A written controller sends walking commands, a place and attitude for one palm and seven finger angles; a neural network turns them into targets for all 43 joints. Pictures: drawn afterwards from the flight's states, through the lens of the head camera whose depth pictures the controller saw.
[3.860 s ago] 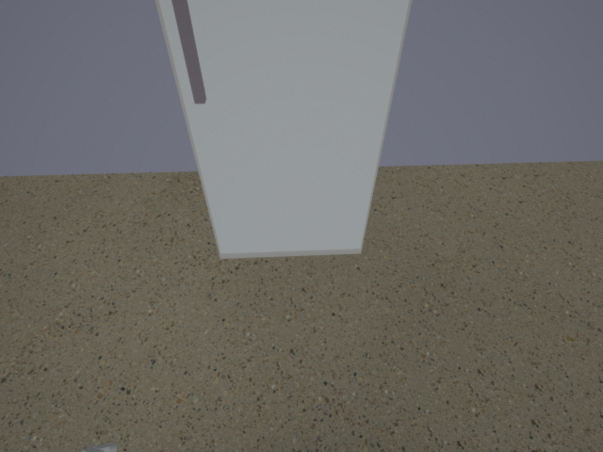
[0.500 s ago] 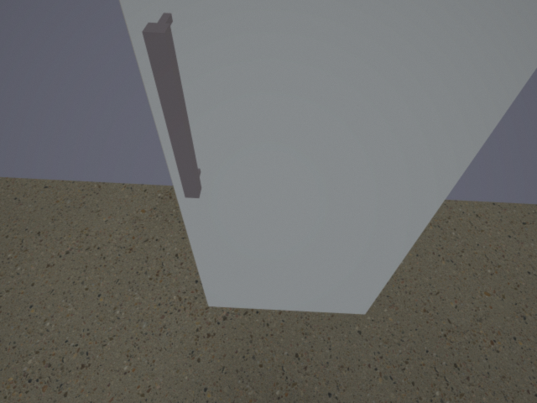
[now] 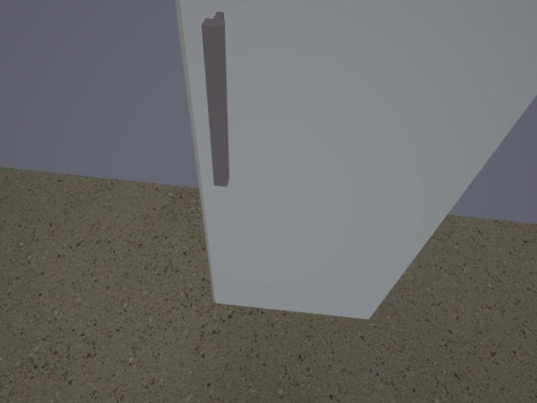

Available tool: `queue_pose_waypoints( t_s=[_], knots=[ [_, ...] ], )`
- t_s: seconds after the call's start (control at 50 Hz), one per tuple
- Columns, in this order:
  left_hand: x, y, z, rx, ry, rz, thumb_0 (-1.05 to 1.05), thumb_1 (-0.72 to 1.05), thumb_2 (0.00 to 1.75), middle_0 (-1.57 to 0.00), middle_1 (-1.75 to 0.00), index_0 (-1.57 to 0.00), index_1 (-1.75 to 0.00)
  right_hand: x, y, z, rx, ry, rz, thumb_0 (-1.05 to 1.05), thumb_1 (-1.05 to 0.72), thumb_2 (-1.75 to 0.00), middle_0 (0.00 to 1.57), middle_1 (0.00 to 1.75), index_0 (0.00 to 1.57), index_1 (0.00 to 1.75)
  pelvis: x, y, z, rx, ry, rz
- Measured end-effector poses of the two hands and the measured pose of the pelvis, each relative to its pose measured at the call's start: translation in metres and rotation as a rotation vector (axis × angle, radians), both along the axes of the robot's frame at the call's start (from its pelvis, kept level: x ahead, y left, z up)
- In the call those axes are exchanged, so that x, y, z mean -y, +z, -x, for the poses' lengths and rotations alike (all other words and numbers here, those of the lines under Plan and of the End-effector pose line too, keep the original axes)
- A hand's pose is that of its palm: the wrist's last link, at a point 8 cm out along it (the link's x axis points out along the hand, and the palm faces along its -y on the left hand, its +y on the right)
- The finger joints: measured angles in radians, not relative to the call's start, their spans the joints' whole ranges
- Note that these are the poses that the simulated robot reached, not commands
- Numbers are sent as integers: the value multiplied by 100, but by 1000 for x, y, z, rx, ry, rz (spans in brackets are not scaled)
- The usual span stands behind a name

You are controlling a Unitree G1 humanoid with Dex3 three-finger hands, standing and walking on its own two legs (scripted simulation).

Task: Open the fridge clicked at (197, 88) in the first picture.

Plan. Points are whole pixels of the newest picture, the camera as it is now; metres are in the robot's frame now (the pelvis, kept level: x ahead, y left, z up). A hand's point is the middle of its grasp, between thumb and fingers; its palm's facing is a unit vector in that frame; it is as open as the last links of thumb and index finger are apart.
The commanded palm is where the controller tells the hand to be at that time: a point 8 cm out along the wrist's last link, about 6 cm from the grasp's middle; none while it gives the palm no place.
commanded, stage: come to a stop and stand still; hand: left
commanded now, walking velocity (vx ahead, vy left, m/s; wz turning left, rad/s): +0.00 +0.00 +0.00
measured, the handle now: (220, 111) +0.53 +0.14 +0.16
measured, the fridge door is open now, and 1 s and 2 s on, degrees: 0 0 0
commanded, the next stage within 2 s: look again from close up in 0.74 s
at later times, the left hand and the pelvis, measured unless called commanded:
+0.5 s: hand out of the picture -0.04 +0.17 -0.17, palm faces +0.03 -0.99 -0.17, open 7.4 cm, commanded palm none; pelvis -0.03 +0.01 +0.01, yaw -1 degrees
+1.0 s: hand out of the picture -0.04 +0.18 -0.17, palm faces +0.02 -0.98 -0.22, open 7.4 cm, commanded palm none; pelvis -0.03 +0.01 +0.00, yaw +0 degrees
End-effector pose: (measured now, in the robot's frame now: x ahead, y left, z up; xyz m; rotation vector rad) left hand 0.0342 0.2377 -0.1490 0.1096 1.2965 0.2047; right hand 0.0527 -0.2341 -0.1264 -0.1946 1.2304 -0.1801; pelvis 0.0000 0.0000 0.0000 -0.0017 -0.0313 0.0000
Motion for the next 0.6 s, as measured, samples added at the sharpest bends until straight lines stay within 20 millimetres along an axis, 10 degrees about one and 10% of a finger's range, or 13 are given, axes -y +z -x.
queue_pose_waypoints(
  t_s=[0.28,0.6],
  knots=[
    [2,11,75,-163,-19,2,1,91,90,-20,-29,-20,-30,-21,-12,53,-97,-48,-52,1,-93,-90,21,30,20,30,-13,7,17,1,-13,-8],
    [27,9,81,-123,-41,42,1,91,90,-20,-29,-20,-30,-38,-14,126,-224,-89,-108,1,-91,-90,20,30,20,30,-5,10,34,5,-13,-8]
  ],
)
